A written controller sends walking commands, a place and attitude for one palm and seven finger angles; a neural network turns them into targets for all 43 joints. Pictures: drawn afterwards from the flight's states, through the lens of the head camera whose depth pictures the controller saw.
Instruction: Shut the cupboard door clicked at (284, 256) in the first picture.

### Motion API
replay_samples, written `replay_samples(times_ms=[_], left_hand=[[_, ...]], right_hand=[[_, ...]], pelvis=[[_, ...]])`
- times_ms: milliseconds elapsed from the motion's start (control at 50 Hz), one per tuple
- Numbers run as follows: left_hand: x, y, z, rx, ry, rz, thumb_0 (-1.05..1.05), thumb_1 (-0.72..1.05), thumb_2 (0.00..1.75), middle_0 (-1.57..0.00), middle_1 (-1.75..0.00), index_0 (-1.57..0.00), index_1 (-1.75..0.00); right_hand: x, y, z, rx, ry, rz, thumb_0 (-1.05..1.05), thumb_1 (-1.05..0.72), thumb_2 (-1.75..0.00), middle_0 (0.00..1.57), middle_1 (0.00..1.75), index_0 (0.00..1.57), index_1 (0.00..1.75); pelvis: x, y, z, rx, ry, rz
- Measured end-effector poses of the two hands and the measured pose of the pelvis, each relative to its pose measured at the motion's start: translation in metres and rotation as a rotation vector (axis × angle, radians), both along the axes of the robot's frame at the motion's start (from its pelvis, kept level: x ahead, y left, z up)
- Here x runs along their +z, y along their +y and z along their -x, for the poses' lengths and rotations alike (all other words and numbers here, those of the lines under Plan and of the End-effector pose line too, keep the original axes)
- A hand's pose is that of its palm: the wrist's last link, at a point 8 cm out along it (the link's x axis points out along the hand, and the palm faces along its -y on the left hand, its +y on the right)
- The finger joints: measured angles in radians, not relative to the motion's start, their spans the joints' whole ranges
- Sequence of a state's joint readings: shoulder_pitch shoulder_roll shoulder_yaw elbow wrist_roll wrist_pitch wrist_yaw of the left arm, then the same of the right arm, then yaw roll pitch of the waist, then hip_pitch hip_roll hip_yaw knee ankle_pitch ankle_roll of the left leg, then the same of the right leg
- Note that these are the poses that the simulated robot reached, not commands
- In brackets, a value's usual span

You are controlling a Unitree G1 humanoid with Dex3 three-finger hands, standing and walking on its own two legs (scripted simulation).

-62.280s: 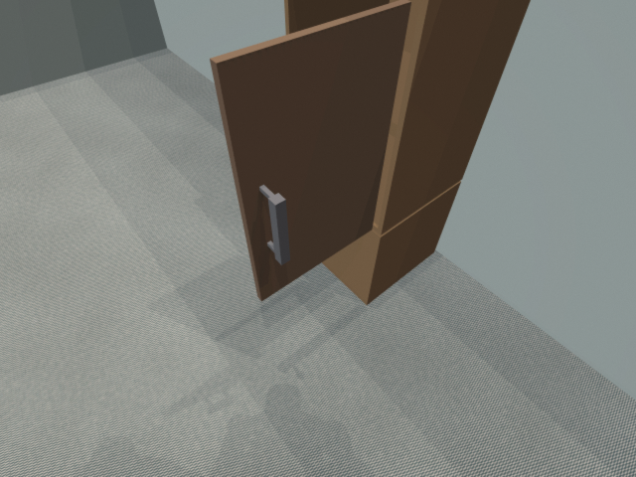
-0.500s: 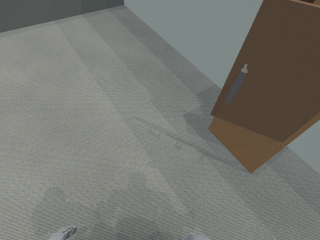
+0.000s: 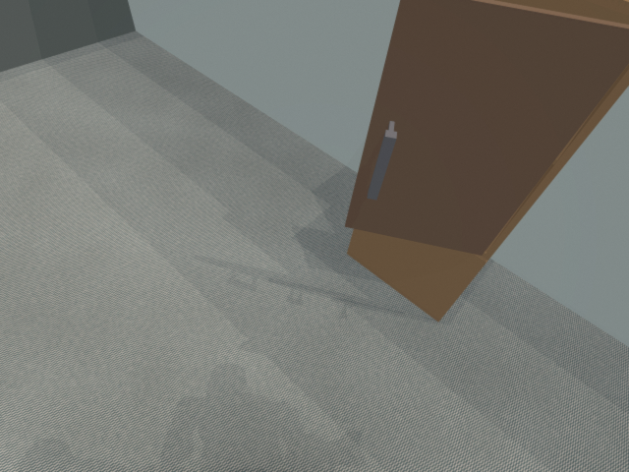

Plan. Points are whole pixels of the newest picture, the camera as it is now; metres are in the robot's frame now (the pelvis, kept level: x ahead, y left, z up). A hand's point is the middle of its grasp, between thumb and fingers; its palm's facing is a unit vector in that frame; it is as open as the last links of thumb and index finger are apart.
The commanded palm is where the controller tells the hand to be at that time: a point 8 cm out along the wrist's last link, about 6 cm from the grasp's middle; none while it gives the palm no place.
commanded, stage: turn to face it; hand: left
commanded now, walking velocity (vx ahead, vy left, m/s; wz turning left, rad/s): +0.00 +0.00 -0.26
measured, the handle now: (381, 161) +0.73 -0.11 -0.07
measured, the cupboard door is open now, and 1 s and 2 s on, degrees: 30 30 30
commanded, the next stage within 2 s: take the last steps up to it in 0.06 s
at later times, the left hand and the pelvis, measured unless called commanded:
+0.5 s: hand out of the picture +0.09 +0.15 -0.16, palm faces -0.10 -0.98 -0.19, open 7.4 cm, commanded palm none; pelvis +0.04 -0.04 +0.01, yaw -7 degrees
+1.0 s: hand (288, 331) +0.36 +0.05 -0.16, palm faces -0.30 -0.94 -0.19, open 7.4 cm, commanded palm none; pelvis +0.20 -0.11 +0.01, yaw -13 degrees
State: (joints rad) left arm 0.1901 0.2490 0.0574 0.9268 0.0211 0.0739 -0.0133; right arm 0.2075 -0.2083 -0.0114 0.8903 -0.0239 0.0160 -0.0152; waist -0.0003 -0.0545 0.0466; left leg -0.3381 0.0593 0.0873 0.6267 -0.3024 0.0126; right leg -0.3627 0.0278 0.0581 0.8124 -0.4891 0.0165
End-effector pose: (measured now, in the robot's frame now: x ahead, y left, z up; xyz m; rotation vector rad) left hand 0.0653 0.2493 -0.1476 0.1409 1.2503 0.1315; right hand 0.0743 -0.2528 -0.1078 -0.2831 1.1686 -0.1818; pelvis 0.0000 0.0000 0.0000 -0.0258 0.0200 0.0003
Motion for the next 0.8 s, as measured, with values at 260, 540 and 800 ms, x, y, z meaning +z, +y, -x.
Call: replay_samples(times_ms=[260,540,800], left_hand=[[0.023,-0.017,-0.037,-0.112,-0.008,-0.024,0.01,0.91,0.9,-0.2,-0.3,-0.2,-0.3],[0.014,-0.055,-0.022,-0.112,0.115,-0.002,0.01,0.9,0.89,-0.2,-0.3,-0.2,-0.3],[0.002,-0.067,-0.141,-0.209,0.133,0.041,0.01,0.91,0.89,-0.2,-0.3,-0.2,-0.3]], right_hand=[[-0.01,-0.002,0.065,-0.152,0.118,-0.067,0.0,-0.9,-0.9,0.2,0.3,0.2,0.3],[-0.006,-0.05,0.024,-0.205,0.108,-0.049,0.01,-0.91,-0.9,0.2,0.29,0.19,0.3],[0.006,-0.042,-0.028,-0.262,0.097,-0.012,0.0,-0.9,-0.9,0.2,0.3,0.2,0.3]], pelvis=[[0.012,-0.011,-0.005,-0.086,-0.008,0.011],[0.011,-0.039,-0.053,-0.121,0.003,-0.004],[0.013,-0.05,-0.135,-0.205,-0.005,0.007]])
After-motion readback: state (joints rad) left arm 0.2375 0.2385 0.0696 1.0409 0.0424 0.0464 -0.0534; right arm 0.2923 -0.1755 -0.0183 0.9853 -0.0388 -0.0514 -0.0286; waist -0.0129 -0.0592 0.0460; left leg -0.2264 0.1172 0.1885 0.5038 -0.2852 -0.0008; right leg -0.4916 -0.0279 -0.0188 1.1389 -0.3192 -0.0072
